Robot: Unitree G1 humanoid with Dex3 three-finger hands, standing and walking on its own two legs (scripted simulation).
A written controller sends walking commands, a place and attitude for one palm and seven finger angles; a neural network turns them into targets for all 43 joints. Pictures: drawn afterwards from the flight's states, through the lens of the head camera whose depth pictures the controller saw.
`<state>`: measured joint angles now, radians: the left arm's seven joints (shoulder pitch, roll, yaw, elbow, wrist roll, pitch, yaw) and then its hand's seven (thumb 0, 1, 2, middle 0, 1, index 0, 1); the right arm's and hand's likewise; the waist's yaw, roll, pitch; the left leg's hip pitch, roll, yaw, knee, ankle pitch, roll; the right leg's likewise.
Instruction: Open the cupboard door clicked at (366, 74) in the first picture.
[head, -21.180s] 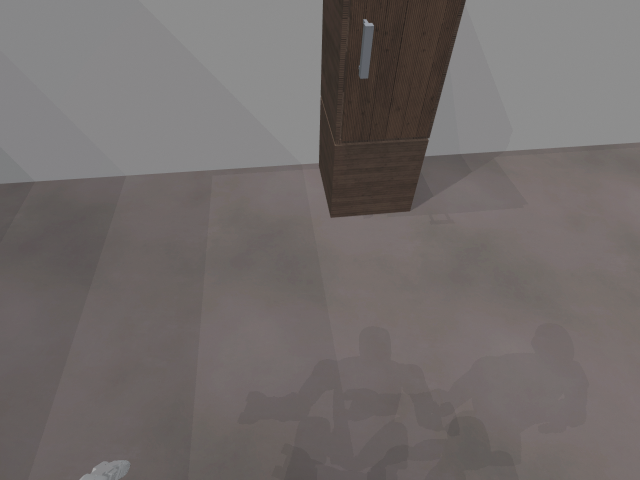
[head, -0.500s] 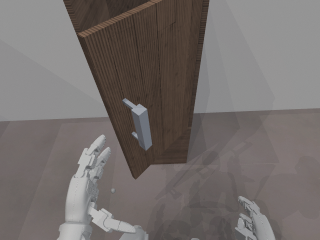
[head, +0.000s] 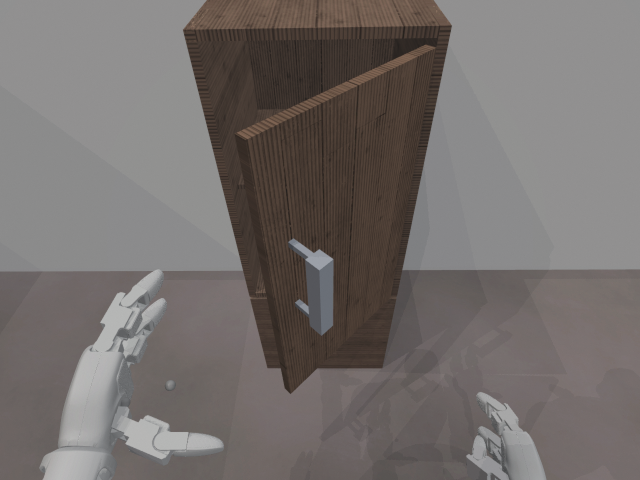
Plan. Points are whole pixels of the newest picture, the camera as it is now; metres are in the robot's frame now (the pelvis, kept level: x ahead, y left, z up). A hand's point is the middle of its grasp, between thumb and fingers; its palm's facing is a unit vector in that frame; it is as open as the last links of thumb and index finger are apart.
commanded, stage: draw the hand back to the body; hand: left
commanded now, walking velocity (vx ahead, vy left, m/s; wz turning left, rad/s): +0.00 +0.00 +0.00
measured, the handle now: (309, 287) +0.38 +0.06 +0.03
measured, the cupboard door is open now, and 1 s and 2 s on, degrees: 46 46 46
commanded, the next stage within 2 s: step back with the hand held close in 0.94 s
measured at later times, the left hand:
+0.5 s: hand (35, 334) +0.19 +0.27 +0.18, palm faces +0.41 -0.83 -0.38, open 9.8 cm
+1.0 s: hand (38, 324) +0.19 +0.26 +0.20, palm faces +0.45 -0.80 -0.39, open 7.4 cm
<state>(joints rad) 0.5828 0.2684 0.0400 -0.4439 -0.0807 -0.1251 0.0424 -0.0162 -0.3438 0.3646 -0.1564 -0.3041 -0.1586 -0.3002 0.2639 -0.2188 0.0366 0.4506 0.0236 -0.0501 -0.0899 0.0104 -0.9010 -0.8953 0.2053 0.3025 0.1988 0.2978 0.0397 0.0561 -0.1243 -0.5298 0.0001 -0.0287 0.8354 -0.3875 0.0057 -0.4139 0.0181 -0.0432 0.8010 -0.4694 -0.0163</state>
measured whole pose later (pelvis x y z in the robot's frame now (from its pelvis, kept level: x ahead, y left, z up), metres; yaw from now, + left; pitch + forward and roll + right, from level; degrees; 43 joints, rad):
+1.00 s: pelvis +0.00 +0.00 +0.04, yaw -1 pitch -4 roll -1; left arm 0.47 0.34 0.34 -0.41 -0.07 -0.09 0.12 0.01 0.88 0.89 -0.21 -0.31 -0.21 -0.30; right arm 0.19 -0.22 0.02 0.65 0.00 -0.11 -0.09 0.01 -0.90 -0.90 0.21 0.30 0.20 0.30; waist 0.07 0.06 0.02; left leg -0.14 0.00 0.00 0.43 -0.21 0.01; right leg -0.03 0.02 -0.01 0.37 -0.27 -0.01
